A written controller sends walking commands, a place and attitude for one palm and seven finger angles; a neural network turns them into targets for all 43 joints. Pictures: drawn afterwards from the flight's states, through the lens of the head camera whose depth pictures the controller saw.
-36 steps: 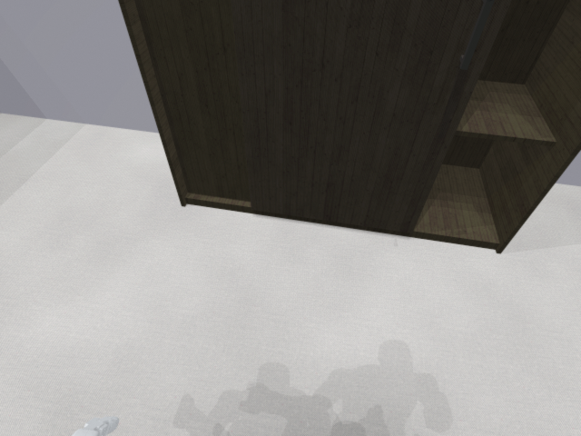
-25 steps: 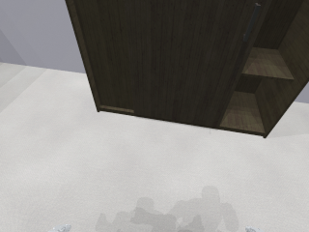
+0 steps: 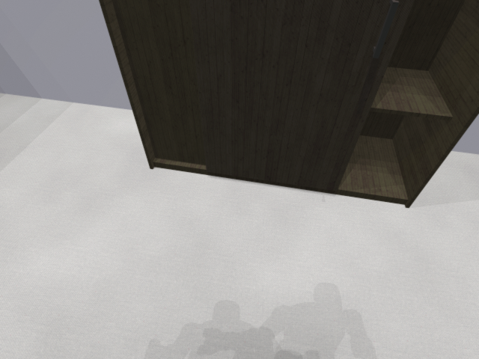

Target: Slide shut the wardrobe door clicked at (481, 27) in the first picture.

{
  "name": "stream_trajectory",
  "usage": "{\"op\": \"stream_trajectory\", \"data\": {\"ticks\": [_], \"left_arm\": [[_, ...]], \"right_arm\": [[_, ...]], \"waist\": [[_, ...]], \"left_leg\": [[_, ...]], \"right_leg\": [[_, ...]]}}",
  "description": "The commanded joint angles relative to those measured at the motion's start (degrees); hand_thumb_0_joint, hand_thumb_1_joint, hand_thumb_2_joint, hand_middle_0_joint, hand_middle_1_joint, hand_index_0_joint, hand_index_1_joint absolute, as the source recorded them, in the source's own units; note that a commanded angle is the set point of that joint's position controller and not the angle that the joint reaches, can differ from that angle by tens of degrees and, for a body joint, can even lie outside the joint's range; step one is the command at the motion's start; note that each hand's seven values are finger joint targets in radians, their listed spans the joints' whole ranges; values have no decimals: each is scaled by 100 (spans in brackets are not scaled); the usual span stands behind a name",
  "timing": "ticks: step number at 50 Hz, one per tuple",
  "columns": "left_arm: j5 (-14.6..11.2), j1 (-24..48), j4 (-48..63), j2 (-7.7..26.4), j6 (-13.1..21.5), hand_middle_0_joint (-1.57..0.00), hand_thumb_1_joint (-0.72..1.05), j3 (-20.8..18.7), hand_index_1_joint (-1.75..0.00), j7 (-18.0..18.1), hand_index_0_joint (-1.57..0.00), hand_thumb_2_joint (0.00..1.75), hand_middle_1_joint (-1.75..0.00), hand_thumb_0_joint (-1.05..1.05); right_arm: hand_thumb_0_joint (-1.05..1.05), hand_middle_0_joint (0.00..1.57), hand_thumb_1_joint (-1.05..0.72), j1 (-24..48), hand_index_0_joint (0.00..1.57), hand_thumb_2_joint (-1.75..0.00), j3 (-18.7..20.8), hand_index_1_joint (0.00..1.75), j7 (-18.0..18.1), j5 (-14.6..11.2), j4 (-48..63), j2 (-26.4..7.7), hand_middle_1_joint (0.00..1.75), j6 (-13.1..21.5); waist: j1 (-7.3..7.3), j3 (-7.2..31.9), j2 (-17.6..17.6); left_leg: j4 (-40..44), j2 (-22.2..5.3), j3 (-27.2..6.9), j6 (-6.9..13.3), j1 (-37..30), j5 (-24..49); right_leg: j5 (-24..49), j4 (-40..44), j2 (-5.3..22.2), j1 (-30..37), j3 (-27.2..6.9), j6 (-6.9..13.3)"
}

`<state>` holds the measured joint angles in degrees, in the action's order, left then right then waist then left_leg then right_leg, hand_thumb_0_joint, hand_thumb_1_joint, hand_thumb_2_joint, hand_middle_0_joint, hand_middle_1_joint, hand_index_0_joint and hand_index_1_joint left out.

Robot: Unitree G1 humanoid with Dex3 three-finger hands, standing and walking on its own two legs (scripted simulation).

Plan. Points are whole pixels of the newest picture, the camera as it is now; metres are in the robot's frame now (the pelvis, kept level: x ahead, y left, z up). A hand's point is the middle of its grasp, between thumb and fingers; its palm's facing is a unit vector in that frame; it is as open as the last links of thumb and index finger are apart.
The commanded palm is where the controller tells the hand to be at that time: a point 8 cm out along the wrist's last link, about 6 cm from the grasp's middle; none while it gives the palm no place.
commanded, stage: stand and wait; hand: left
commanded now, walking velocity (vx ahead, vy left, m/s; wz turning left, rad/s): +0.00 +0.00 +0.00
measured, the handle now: (383, 28) +1.08 -0.41 +0.12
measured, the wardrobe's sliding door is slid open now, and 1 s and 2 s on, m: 0.38 0.38 0.38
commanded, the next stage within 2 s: look at it before walking up in 0.18 s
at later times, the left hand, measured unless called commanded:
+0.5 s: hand out of the picture +0.09 +0.24 -0.16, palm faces -0.03 -0.94 -0.33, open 7.4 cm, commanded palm none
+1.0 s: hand out of the picture +0.10 +0.24 -0.15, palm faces -0.03 -0.94 -0.34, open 7.4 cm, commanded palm none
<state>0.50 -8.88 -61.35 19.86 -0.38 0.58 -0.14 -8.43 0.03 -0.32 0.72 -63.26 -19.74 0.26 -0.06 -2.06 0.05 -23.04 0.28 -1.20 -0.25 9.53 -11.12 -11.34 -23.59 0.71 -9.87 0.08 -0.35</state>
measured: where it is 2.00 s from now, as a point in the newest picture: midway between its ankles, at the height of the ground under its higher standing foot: outside the picture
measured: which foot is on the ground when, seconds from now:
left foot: down 0.00-1.00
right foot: down 0.00-1.00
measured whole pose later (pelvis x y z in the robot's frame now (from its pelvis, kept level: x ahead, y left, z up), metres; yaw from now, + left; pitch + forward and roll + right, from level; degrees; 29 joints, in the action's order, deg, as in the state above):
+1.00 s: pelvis +0.02 -0.01 +0.00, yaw -1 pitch -2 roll +0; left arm 0.5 -7.5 -61.5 19.6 -0.1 0.4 -0.1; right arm -6.0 -0.2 0.1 0.6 -63.4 -19.7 0.8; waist -0.7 -2.2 0.2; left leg -20.3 -0.6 -0.6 -0.9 7.1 -11.3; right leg -11.6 -21.6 -0.1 -8.2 -0.5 0.3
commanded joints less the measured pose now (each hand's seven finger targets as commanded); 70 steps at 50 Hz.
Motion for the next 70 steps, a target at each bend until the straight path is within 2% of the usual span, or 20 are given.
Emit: {"op": "stream_trajectory", "data": {"ticks": [1,5,10,15,28,48,51,52,56,58,60,61,62,64,65,66,67,68,69,70], "left_arm": [[13,285,358,1171,175,-20,90,-261,-30,74,-20,90,-30,0],[14,298,356,1175,174,-20,90,-263,-30,76,-20,90,-30,0],[16,302,341,1168,182,-20,90,-260,-30,77,-20,90,-30,0],[13,293,330,1151,185,-20,90,-260,-30,78,-20,90,-30,0],[16,327,314,1148,198,-20,90,-260,-30,84,-20,90,-30,0],[16,365,350,1176,177,-20,90,-293,-30,81,-20,90,-30,0],[17,45,373,576,-12,-20,90,-218,-30,108,-20,90,-30,0],[22,-13,433,558,-56,-20,90,-237,-30,105,-20,90,-30,0],[45,-147,727,532,-153,-20,90,-327,-30,57,-20,90,-30,0],[46,-211,848,423,-178,-20,90,-360,-30,23,-20,90,-30,0],[47,-288,970,255,-225,-20,90,-390,-30,-6,-20,90,-30,0],[48,-313,1023,186,-242,-20,90,-421,-30,-16,-20,90,-30,0],[40,-417,1058,155,-254,-20,90,-449,-30,-27,-20,90,-30,0],[68,-913,1002,120,-213,-20,90,-499,-30,-67,-20,90,-30,0],[86,-1257,922,210,-156,-20,90,-557,-30,-63,-20,90,-30,0],[164,-1374,932,822,-45,-20,90,-663,-30,17,-20,90,-30,0],[90,-1370,1019,1060,-50,-20,90,-677,-30,86,-20,90,-30,0],[68,-1171,1067,874,-76,-20,90,-696,-30,127,-20,90,-30,0],[61,-871,1146,675,-68,-20,90,-692,-30,141,-20,90,-30,0],[48,-643,1232,541,-57,-20,90,-651,-30,128,-20,90,-30,0]], "right_arm": [[0,20,-90,336,20,-90,228,30,70,-17,387,-1157,30,146],[0,20,-90,304,20,-90,227,30,71,-20,359,-1160,30,157],[0,20,-90,306,20,-90,226,30,72,-25,345,-1155,30,163],[0,20,-90,332,20,-90,217,30,79,-28,330,-1158,30,174],[0,20,-90,411,20,-90,209,30,97,-34,338,-1179,30,197],[0,20,-90,418,20,-90,214,30,136,-27,352,-1185,30,185],[0,20,-90,49,20,-90,137,30,170,-14,359,-501,30,56],[0,20,-90,-50,20,-90,158,30,187,-17,420,-502,30,18],[0,20,-90,-97,20,-90,315,30,225,-2,719,-642,30,-57],[0,20,-90,-75,20,-90,391,30,236,3,857,-711,30,-64],[0,20,-90,-22,20,-90,446,30,218,9,970,-727,30,-45],[0,20,-90,31,20,-90,467,30,212,19,1037,-700,30,-37],[0,20,-90,146,20,-90,485,30,208,25,1115,-665,30,-34],[0,20,-90,407,20,-90,521,30,203,46,1237,-635,30,-59],[0,20,-90,425,20,-90,521,30,193,25,1270,-518,30,-102],[0,20,-90,203,20,-90,446,30,162,-11,1385,-53,30,-161],[0,20,-90,332,20,-90,422,30,166,-17,1543,38,30,-187],[0,20,-90,259,20,-90,476,30,173,-23,1468,-104,30,-214],[0,20,-90,319,20,-90,493,30,158,-18,1398,-119,30,-207],[0,20,-90,225,20,-90,499,30,144,-14,1310,-121,30,-190]], "waist": [[14,196,-107],[14,261,12],[12,270,-84],[3,345,55],[3,514,47],[16,452,30],[44,339,-75],[56,338,-83],[52,315,216],[47,298,558],[3,214,1055],[-18,208,1161],[-87,168,1143],[-368,245,878],[-531,320,319],[-495,239,-1736],[-479,137,-1964],[-362,167,-1434],[-282,-20,-1322],[-149,-9,-905]], "left_leg": [[480,-585,-570,189,131,-65],[510,-626,-592,189,139,-18],[500,-629,-587,185,109,117],[494,-658,-576,185,50,281],[496,-700,-522,178,-190,808],[454,-746,-357,133,-430,1051],[125,-775,-67,28,-392,998],[52,-804,-15,18,-365,954],[-41,-1103,-57,172,-355,709],[92,-1428,-234,370,-302,709],[363,-1988,-472,799,-103,1118],[371,-2124,-458,946,-3,1382],[276,-2180,-300,967,212,1439],[-537,-1897,257,598,578,1221],[-1475,-1496,606,239,972,536],[-3079,-539,1009,-263,2019,-1626],[-3982,-202,329,-302,2337,-2369],[-4274,-355,-113,-212,2197,-1953],[-4356,-433,-131,-198,2301,-1570],[-4443,-484,-159,-232,2282,-1194]], "right_leg": [[-461,630,610,-124,-721,218],[-349,587,595,-61,-696,212],[-207,578,604,-46,-686,212],[33,536,599,28,-645,203],[686,461,608,229,-581,197],[1161,468,567,200,-677,226],[1432,137,527,-150,-757,155],[1458,13,493,-243,-779,153],[1214,-646,221,-804,-736,125],[711,-1279,4,-1063,-555,62],[-1235,-2377,-139,-1278,-156,-44],[-1696,-2681,-58,-1259,-109,-68],[-1753,-2710,90,-1120,-159,-46],[-1018,-1802,137,-437,21,-10],[-68,-835,198,111,-88,13],[968,477,1397,327,-2214,348],[1672,912,2087,-160,-3442,804],[627,995,1878,-284,-3043,993],[280,1023,1584,-450,-2964,840],[193,885,1380,-423,-2706,823]]}}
